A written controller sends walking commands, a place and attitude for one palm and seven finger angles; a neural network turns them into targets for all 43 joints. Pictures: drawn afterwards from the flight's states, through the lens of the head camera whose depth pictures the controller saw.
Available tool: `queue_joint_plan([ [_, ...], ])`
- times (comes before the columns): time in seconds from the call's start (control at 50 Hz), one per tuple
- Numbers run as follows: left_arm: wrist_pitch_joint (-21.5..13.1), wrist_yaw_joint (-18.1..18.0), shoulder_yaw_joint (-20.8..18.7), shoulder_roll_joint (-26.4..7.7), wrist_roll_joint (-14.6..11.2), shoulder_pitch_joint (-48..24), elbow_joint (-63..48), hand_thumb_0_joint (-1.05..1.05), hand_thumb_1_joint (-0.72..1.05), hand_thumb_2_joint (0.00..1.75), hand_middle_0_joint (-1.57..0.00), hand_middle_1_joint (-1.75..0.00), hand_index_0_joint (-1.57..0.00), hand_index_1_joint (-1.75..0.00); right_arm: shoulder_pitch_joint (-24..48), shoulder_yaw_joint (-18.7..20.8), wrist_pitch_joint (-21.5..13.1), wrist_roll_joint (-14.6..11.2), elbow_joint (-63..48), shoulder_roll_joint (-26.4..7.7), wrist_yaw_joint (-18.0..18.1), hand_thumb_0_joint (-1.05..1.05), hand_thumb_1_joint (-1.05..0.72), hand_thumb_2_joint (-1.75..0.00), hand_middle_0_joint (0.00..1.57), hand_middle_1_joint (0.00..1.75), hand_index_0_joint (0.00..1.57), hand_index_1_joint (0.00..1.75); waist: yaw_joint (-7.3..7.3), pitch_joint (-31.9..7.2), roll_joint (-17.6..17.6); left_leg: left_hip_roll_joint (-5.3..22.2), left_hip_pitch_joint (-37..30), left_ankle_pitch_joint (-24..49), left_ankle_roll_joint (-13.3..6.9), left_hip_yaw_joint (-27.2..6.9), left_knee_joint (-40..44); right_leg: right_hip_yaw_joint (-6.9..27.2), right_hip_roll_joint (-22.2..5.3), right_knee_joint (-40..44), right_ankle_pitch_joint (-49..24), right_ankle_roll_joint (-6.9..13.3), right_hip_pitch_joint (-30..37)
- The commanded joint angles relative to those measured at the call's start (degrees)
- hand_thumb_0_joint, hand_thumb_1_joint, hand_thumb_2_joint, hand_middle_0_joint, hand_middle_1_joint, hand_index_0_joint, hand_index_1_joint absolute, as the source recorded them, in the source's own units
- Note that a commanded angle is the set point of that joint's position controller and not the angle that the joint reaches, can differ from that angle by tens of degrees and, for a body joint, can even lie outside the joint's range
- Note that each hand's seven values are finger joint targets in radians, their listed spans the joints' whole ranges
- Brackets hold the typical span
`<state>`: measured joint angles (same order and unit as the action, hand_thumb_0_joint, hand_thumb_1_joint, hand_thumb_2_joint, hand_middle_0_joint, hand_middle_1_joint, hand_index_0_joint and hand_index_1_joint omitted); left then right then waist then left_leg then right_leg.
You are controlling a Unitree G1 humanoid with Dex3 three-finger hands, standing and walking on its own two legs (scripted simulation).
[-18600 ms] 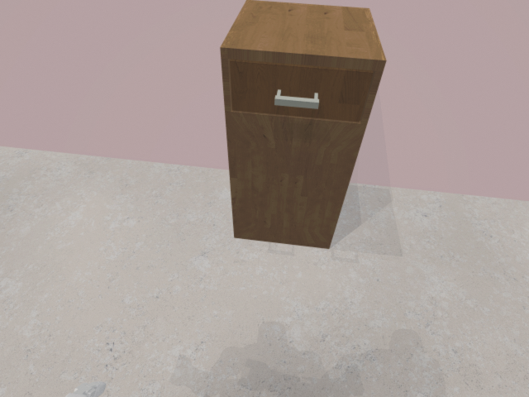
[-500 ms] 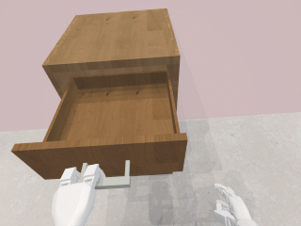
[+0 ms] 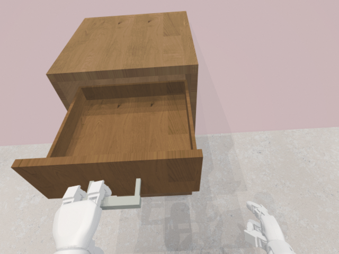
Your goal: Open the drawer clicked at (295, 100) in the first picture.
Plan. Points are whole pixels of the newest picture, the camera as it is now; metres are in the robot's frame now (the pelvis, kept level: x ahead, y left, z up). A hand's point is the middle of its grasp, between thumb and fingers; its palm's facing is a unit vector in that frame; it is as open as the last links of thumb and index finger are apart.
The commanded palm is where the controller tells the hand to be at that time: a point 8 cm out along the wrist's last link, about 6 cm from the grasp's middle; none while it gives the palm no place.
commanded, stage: lift the hand off the handle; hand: left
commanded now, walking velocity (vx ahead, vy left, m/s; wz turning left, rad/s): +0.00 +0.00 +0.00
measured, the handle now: (113, 193) +0.24 +0.16 +0.04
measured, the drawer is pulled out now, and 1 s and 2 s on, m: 0.30 0.30 0.30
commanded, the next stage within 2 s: draw the hand back to the body in 1.66 s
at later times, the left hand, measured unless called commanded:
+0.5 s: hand (89, 217) +0.19 +0.21 +0.03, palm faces +0.07 -0.14 -0.99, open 13.8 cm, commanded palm +0.16 +0.20 +0.09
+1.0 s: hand (78, 204) +0.19 +0.21 +0.09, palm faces +0.09 -0.19 -0.98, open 13.5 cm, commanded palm +0.16 +0.20 +0.16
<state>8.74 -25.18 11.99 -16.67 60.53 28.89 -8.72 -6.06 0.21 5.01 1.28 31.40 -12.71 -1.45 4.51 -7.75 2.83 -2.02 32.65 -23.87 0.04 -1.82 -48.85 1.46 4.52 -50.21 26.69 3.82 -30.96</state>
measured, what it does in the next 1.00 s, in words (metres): stands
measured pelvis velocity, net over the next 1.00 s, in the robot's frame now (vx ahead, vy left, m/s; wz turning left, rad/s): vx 0.00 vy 0.01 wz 0.00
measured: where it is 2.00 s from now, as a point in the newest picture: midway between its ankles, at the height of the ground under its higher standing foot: outside the picture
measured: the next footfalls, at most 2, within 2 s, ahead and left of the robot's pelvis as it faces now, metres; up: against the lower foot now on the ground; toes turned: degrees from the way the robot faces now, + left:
none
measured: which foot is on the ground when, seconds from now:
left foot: down 0.00-1.00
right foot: down 0.00-1.00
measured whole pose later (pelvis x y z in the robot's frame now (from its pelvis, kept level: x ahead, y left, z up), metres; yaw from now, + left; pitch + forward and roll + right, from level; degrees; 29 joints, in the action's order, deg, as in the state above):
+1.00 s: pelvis +0.00 +0.01 +0.02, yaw +0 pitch +2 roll +1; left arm 13.6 -13.1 13.3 -20.4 56.1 25.3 -20.2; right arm -4.6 -1.1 6.5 -0.4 32.6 -12.4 -1.3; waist 6.3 -5.4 4.9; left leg -2.5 20.9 -19.7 -1.0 -1.8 -38.9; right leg 2.1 3.6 -39.7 22.4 2.7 -18.9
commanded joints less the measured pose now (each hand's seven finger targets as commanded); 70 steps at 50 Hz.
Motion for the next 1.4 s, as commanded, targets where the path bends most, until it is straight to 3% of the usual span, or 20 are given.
queue_joint_plan([
  [0.0, -0.1, -2.8, -6.9, -7.6, 0.3, -3.3, -10.7, 0.00, -0.50, 0.30, -0.30, -1.20, -0.30, -1.20, 9.5, 1.4, -2.8, 0.0, -9.4, -4.9, 0.9, 0.00, -0.90, -0.90, 0.20, 0.30, 0.20, 0.30, -0.17, -7.3, -5.2, -1.2, -5.7, 11.3, -2.2, 1.0, 4.6, 4.9, -2.5, 10.6, -20.6, -1.5, 3.5],
  [0.02, 0.0, -2.7, -6.8, -7.3, 0.1, -2.3, -10.3, 0.00, -0.50, 0.30, -0.30, -1.20, -0.30, -1.20, 9.6, 1.4, -2.9, -0.1, -9.4, -4.7, 1.0, 0.00, -0.90, -0.90, 0.20, 0.30, 0.20, 0.30, -0.03, -6.8, -4.6, -1.3, -5.5, 11.2, -2.2, 1.2, 4.6, 4.8, -2.6, 10.8, -20.8, -1.6, 3.6],
  [0.04, 0.2, -2.3, -2.6, -3.9, 0.0, -3.0, -10.7, 0.00, -0.50, 0.30, -0.30, -1.20, -0.30, -1.20, 9.5, 1.4, -2.9, 0.2, -9.3, -4.9, 0.7, 0.00, -0.90, -0.90, 0.20, 0.30, 0.20, 0.30, -0.87, -6.6, -4.2, -1.3, -6.0, 11.7, -2.3, 1.0, 4.3, 4.2, -2.8, 10.6, -21.8, -1.7, 2.9],
  [0.12, 0.0, -1.6, -5.0, -6.8, -0.3, -5.6, -9.8, 0.00, -0.50, 0.30, -0.30, -1.20, -0.30, -1.20, 9.2, 1.6, -2.8, 0.0, -8.8, -5.1, 1.3, 0.00, -0.90, -0.90, 0.20, 0.30, 0.20, 0.30, -1.20, -5.7, -6.3, -1.3, -5.3, 10.0, -2.4, 1.0, 4.5, 5.1, -3.2, 11.9, -19.6, -2.1, 2.8],
  [0.18, -0.4, -2.0, -7.1, -8.5, 0.4, -6.8, -8.6, 0.00, -0.50, 0.30, -0.30, -1.20, -0.30, -1.20, 9.4, 1.3, -2.8, 0.2, -8.5, -5.1, 1.9, 0.00, -0.90, -0.90, 0.20, 0.30, 0.20, 0.30, -0.65, -6.3, -5.2, -1.4, -5.2, 9.0, -2.3, 1.1, 4.7, 5.4, -3.2, 12.4, -17.2, -1.8, 2.8],
  [0.26, -0.8, -2.2, -5.5, -6.5, 0.4, -8.2, -8.1, 0.00, -0.50, 0.30, -0.30, -1.20, -0.30, -1.20, 9.1, 1.7, -3.0, 0.1, -8.2, -4.8, 1.9, 0.00, -0.90, -0.90, 0.20, 0.30, 0.20, 0.30, -0.55, -7.2, -3.7, -1.5, -6.0, 9.7, -2.2, 1.1, 4.8, 4.6, -3.1, 11.8, -17.8, -1.7, 2.7],
  [0.34, -0.4, -2.5, -6.6, -7.5, 0.0, -9.7, -7.6, 0.00, -0.50, 0.30, -0.30, -1.20, -0.30, -1.20, 9.4, 1.8, -2.8, 0.0, -7.8, -5.0, 2.2, 0.00, -0.90, -0.90, 0.20, 0.30, 0.20, 0.30, -0.89, -7.7, -5.1, -1.5, -5.6, 9.8, -2.2, 1.1, 4.8, 4.8, -3.1, 11.8, -19.1, -2.0, 3.3],
  [0.4, -0.2, -2.8, -8.1, -9.5, -0.4, -10.9, -12.6, 0.00, -0.50, 0.30, -0.30, -1.20, -0.30, -1.20, 10.2, 1.7, -2.6, 0.0, -8.2, -5.0, 2.4, 0.00, -0.90, -0.90, 0.20, 0.30, 0.20, 0.30, -0.11, -9.8, -1.9, -1.6, -7.9, 11.0, -2.3, 1.2, 5.6, 5.3, -3.1, 12.3, -19.2, -1.5, 4.7],
  [0.44, 0.0, -2.4, -7.5, -9.2, -0.9, -10.5, -13.8, 0.00, -0.50, 0.30, -0.30, -1.20, -0.30, -1.20, 10.3, 1.8, -2.6, 0.0, -8.3, -4.7, 2.5, 0.00, -0.90, -0.90, 0.20, 0.30, 0.20, 0.30, -0.30, -9.1, -2.6, -1.5, -8.9, 11.8, -2.4, 1.3, 5.7, 4.7, -3.2, 12.9, -19.6, -1.6, 4.8],
  [0.52, 1.9, 0.2, -4.8, -7.1, -2.1, -9.6, -13.3, 0.00, -0.50, 0.30, -0.30, -1.20, -0.30, -1.20, 11.2, 1.3, -2.2, -0.7, -8.4, -4.8, 2.1, 0.00, -0.90, -0.90, 0.20, 0.30, 0.20, 0.30, -0.61, -5.2, -3.8, -1.0, -9.8, 11.2, -2.5, 0.9, 7.6, 4.1, -3.0, 14.7, -16.7, -1.8, 4.5],
  [0.58, 2.3, 1.7, -6.5, -9.6, -3.0, -11.8, -16.8, 0.00, -0.50, 0.30, -0.30, -1.20, -0.30, -1.20, 11.7, 1.1, -2.2, -0.9, -8.7, -4.9, 2.4, 0.00, -0.90, -0.90, 0.20, 0.30, 0.20, 0.30, -0.18, -5.7, -3.2, -0.7, -11.7, 11.3, -2.6, 0.9, 9.2, 3.5, -3.1, 15.8, -14.8, -1.7, 5.9],
  [0.6, 2.3, 2.2, -6.8, -9.6, -2.5, -9.5, -16.9, 0.00, -0.50, 0.30, -0.30, -1.20, -0.30, -1.20, 11.6, 1.1, -2.3, -0.9, -8.9, -4.5, 2.2, 0.00, -0.90, -0.90, 0.20, 0.30, 0.20, 0.30, 0.78, -6.0, -2.7, -0.6, -12.6, 12.2, -2.6, 1.1, 9.5, 3.6, -3.0, 15.9, -14.8, -1.6, 6.2],
  [0.62, 2.2, 2.9, -5.4, -8.9, -2.7, -10.4, -18.0, 0.00, -0.50, 0.30, -0.30, -1.20, -0.30, -1.20, 11.5, 0.9, -2.2, -0.9, -8.9, -4.6, 2.1, 0.00, -0.90, -0.90, 0.20, 0.30, 0.20, 0.30, 0.21, -5.8, -3.7, -0.6, -12.9, 12.5, -2.7, 1.0, 9.6, 3.2, -3.1, 16.0, -15.6, -1.8, 6.5],
  [0.76, 2.0, 5.6, -5.5, -9.2, -2.4, -8.2, -21.9, 0.00, -0.50, 0.30, -0.30, -1.20, -0.30, -1.20, 11.8, 0.7, -2.0, -1.1, -9.1, -4.5, 0.6, 0.00, -0.90, -0.90, 0.20, 0.30, 0.20, 0.30, 1.16, -3.4, -1.2, 0.1, -15.7, 15.5, -2.4, 0.8, 11.8, 2.1, -2.7, 16.8, -16.6, -1.3, 7.1],
  [1.02, 4.1, 10.3, -5.2, -10.9, -3.3, -17.1, -29.5, 0.00, -0.50, 0.30, -0.30, -1.20, -0.30, -1.20, 13.7, -0.3, -1.6, -1.8, -8.7, -4.0, 0.2, 0.00, -0.90, -0.90, 0.20, 0.30, 0.20, 0.30, 1.24, -3.5, 0.7, 1.2, -20.9, 18.5, -2.4, 0.1, 15.9, 1.0, -2.7, 19.9, -16.8, -1.1, 11.2],
  [1.16, 3.9, 12.4, -6.1, -12.1, -4.2, -18.2, -31.9, 0.00, -0.50, 0.30, -0.30, -1.20, -0.30, -1.20, 14.5, -0.4, -1.8, -1.9, -8.4, -3.9, 0.2, 0.00, -0.90, -0.90, 0.20, 0.30, 0.20, 0.30, 1.71, -3.5, -1.2, 1.2, -22.8, 20.8, -2.4, 0.0, 17.4, 1.0, -2.7, 21.7, -19.0, -1.4, 13.6],
  [1.22, 4.3, 13.1, -6.5, -12.7, -4.5, -19.9, -34.3, 0.00, -0.50, 0.30, -0.30, -1.20, -0.30, -1.20, 15.3, -0.5, -1.7, -2.2, -8.1, -4.0, -0.1, 0.00, -0.90, -0.90, 0.20, 0.30, 0.20, 0.30, 1.71, -4.5, 0.4, 1.5, -23.6, 21.6, -2.2, -0.1, 18.3, 1.3, -2.7, 22.1, -19.4, -1.1, 15.0],
  [1.3, 6.6, 14.7, -6.4, -12.5, -4.4, -19.1, -31.8, 0.00, -0.50, 0.30, -0.30, -1.20, -0.30, -1.20, 15.7, -1.2, -1.4, -2.5, -7.8, -3.8, -0.7, 0.00, -0.90, -0.90, 0.20, 0.30, 0.20, 0.30, 1.95, -3.7, -1.8, 1.4, -22.9, 21.4, -2.2, 0.5, 19.3, 1.2, -3.1, 23.0, -19.4, -1.6, 16.8],
  [1.34, 8.2, 16.2, -7.3, -13.3, -5.5, -19.3, -28.9, 0.00, -0.50, 0.30, -0.30, -1.20, -0.30, -1.20, 16.7, -1.1, -0.5, -2.9, -7.0, -4.3, -0.7, 0.00, -0.90, -0.90, 0.20, 0.30, 0.20, 0.30, 1.82, -0.4, -2.5, 1.4, -21.9, 20.6, -1.9, 0.6, 20.9, 1.6, -2.9, 24.4, -19.2, -1.9, 17.4],
  [1.38, 9.8, 17.5, -9.4, -14.6, -7.5, -18.9, -30.5, 0.00, -0.50, 0.30, -0.30, -1.20, -0.30, -1.20, 18.6, -1.2, -0.2, -3.7, -8.1, -4.4, -1.0, 0.00, -0.90, -0.90, 0.20, 0.30, 0.20, 0.30, 2.13, -1.0, -2.8, 1.7, -21.9, 20.3, -2.0, 0.5, 21.5, 1.8, -2.9, 24.4, -20.0, -1.9, 19.6],
])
